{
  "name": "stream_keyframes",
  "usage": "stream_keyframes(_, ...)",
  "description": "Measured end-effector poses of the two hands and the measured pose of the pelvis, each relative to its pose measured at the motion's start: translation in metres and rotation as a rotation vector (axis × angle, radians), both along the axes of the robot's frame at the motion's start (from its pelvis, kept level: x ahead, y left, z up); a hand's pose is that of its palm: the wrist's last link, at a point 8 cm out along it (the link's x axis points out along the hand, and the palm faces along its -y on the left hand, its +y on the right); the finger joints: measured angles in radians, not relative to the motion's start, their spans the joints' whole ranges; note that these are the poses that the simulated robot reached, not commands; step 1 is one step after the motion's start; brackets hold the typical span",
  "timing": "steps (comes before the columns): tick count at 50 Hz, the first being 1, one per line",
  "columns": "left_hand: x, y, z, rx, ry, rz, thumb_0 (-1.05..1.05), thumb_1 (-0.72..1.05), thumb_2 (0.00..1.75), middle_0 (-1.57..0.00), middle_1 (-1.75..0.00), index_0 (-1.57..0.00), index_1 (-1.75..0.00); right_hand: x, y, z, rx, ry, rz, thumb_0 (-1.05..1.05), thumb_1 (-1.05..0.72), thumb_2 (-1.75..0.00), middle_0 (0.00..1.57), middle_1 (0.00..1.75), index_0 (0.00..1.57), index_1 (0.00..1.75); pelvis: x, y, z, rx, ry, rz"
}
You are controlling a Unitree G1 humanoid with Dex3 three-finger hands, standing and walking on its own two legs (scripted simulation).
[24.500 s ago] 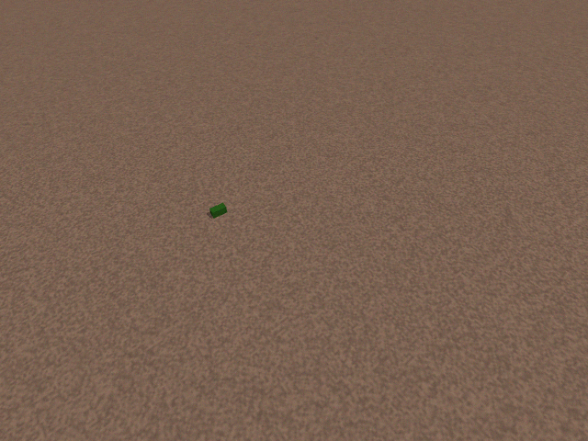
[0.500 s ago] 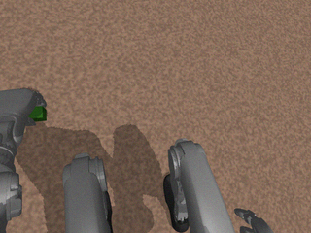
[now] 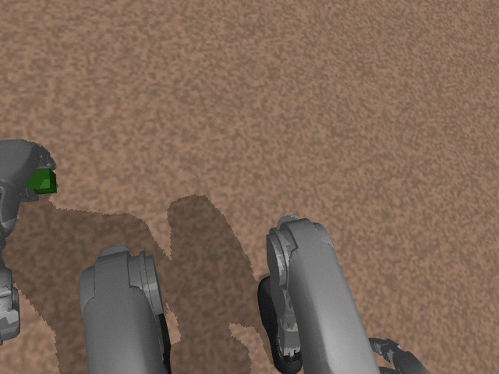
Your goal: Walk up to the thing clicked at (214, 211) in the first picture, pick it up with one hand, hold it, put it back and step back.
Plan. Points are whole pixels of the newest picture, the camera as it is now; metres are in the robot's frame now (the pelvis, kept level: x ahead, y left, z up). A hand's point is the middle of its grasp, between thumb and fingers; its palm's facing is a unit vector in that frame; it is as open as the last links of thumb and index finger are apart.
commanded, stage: lower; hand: left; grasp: from above
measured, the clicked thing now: (29, 182) +0.45 +0.32 -0.20
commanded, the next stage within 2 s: rest in 0.30 s
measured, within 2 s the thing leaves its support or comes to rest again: rests again in 1.38 s
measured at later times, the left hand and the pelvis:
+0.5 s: hand (36, 192) +0.44 +0.31 -0.22, palm faces -0.47 -0.07 -0.88, open 6.3 cm; pelvis +0.01 +0.00 -0.03, yaw -2 degrees
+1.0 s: hand (48, 196) +0.44 +0.31 -0.26, palm faces -0.47 -0.10 -0.88, open 6.3 cm; pelvis +0.01 +0.00 -0.05, yaw -4 degrees
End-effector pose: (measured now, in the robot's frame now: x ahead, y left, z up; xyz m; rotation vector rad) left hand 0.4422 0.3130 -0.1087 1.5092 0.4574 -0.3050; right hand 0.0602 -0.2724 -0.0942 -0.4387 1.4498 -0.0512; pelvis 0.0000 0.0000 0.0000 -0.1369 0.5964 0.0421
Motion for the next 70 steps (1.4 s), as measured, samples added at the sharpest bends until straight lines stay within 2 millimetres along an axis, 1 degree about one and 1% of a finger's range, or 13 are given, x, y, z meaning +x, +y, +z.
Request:
stream_keyframes(3, 0.0, 0.001, -0.005, 0.0, 0.007, 0.005, -0.01, 0.54, 0.0, -1.07, -0.05, -1.1, -0.01, 0.001, -0.001, -0.002, -0.003, 0.002, 0.006, 0.0, -0.91, -0.9, 0.21, 0.3, 0.2, 0.3, 0.001, 0.0, -0.003, 0.0, -0.001, -0.002)
stream_keyframes(8, -0.001, 0.001, -0.018, -0.008, 0.029, 0.006, -0.01, 0.53, 0.0, -1.08, -0.03, -1.11, 0.0, 0.003, -0.002, -0.006, -0.006, 0.008, 0.026, 0.0, -0.92, -0.9, 0.21, 0.3, 0.2, 0.3, 0.001, -0.001, -0.009, -0.004, -0.009, -0.007)
stream_keyframes(21, 0.003, 0.001, -0.051, -0.023, 0.004, 0.008, -0.01, 0.53, 0.0, -1.09, -0.02, -1.12, 0.0, 0.001, -0.006, -0.016, -0.032, 0.042, 0.056, 0.0, -0.92, -0.9, 0.21, 0.3, 0.2, 0.3, 0.005, -0.002, -0.027, -0.014, -0.029, -0.019)
stream_keyframes(37, 0.006, -0.002, -0.08, -0.04, 0.012, 0.026, -0.01, 0.52, 0.0, -1.1, -0.02, -1.12, 0.0, 0.003, -0.007, -0.023, -0.029, 0.065, 0.104, 0.0, -0.91, -0.9, 0.21, 0.3, 0.2, 0.3, 0.009, -0.002, -0.039, -0.029, -0.046, -0.035)
stream_keyframes(52, 0.006, -0.003, -0.096, -0.037, 0.008, 0.035, -0.01, 0.52, 0.0, -1.11, -0.01, -1.12, 0.0, 0.007, -0.006, -0.023, -0.029, 0.061, 0.17, 0.0, -0.91, -0.9, 0.21, 0.3, 0.2, 0.3, 0.009, -0.001, -0.046, -0.04, -0.075, -0.048)
stream_keyframes(70, 0.005, -0.006, -0.11, -0.042, 0.008, 0.014, -0.01, 0.52, 0.0, -1.1, -0.01, -1.12, 0.0, -0.002, 0.005, -0.014, -0.02, 0.07, 0.219, 0.0, -0.91, -0.9, 0.21, 0.3, 0.2, 0.3, 0.007, 0.004, -0.049, -0.067, -0.105, -0.058)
